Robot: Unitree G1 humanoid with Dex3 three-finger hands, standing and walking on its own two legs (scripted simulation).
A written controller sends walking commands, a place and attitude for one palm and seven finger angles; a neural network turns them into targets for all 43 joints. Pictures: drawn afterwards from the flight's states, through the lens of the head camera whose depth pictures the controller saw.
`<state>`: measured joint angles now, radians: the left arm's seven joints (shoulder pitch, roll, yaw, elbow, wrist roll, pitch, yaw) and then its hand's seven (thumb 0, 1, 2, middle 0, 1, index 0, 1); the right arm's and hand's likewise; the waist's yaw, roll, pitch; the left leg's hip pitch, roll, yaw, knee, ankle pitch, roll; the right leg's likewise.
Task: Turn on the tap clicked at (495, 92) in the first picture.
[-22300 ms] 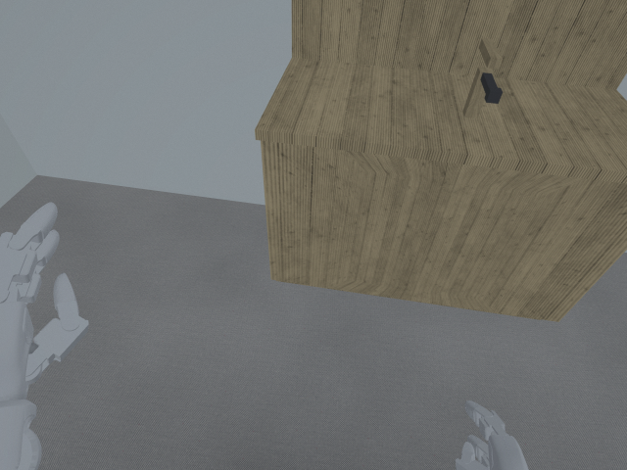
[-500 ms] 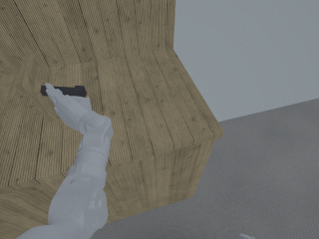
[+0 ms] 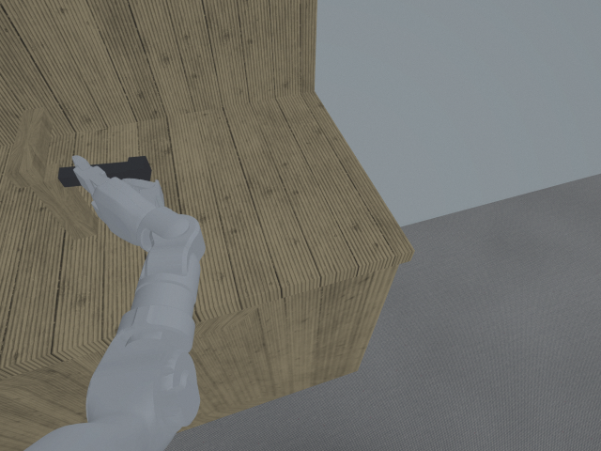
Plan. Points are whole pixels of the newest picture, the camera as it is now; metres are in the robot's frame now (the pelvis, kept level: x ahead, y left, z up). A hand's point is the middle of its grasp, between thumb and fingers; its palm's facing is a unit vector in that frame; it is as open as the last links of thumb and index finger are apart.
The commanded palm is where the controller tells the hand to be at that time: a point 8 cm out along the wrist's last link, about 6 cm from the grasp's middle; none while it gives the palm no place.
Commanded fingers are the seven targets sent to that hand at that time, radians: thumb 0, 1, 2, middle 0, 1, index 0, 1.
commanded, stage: lift the hand up off the lever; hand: left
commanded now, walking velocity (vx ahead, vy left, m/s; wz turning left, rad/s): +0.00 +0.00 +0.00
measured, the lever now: (139, 170) +0.49 +0.23 +0.11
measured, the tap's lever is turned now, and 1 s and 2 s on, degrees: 80 80 80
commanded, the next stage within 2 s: none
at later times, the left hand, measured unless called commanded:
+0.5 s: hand (142, 190) +0.43 +0.20 +0.13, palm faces +0.80 -0.59 -0.07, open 7.8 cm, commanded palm +0.37 +0.21 +0.13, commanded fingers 0.00 0.90 0.90 -0.15 -0.15 -0.15 -0.15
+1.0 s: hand (134, 184) +0.41 +0.20 +0.15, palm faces +0.79 -0.60 -0.06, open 7.8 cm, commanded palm +0.36 +0.22 +0.15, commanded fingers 0.00 0.90 0.90 -0.15 -0.15 -0.15 -0.15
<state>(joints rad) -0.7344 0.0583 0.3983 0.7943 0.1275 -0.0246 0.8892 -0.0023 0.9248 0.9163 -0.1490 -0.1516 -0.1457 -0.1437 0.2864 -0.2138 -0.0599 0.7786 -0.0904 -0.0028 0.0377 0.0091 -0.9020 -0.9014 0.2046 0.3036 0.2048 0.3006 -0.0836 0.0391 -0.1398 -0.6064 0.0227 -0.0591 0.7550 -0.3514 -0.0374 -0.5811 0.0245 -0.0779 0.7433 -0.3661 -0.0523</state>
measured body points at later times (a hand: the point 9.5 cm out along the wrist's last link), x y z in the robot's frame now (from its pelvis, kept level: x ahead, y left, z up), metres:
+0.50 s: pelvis +0.00 +0.00 +0.01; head +0.02 +0.00 +0.46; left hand +0.38 +0.23 +0.14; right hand +0.13 -0.24 -0.11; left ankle +0.01 +0.14 -0.71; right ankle +0.00 -0.09 -0.71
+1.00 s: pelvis -0.01 +0.00 +0.01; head -0.01 -0.01 +0.46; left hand +0.37 +0.23 +0.16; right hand +0.12 -0.24 -0.11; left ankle +0.01 +0.14 -0.71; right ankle +0.00 -0.09 -0.71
